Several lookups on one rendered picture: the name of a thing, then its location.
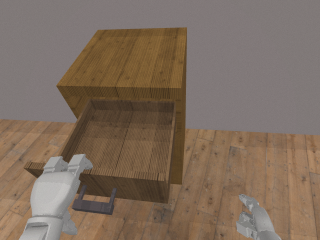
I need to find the robot left hand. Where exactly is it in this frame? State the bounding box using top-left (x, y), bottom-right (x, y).
top-left (30, 154), bottom-right (93, 235)

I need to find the right robot forearm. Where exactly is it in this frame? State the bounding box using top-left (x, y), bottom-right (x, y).
top-left (256, 230), bottom-right (282, 240)

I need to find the robot right hand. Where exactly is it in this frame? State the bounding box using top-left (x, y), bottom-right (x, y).
top-left (236, 194), bottom-right (275, 240)

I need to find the left robot forearm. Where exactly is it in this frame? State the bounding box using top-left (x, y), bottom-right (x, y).
top-left (19, 215), bottom-right (64, 240)

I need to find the drawer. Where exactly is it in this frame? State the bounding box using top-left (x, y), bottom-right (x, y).
top-left (23, 99), bottom-right (177, 204)

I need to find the cabinet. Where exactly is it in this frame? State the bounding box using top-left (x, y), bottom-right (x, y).
top-left (56, 27), bottom-right (187, 185)

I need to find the handle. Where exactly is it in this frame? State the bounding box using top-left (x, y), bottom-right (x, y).
top-left (71, 184), bottom-right (117, 215)

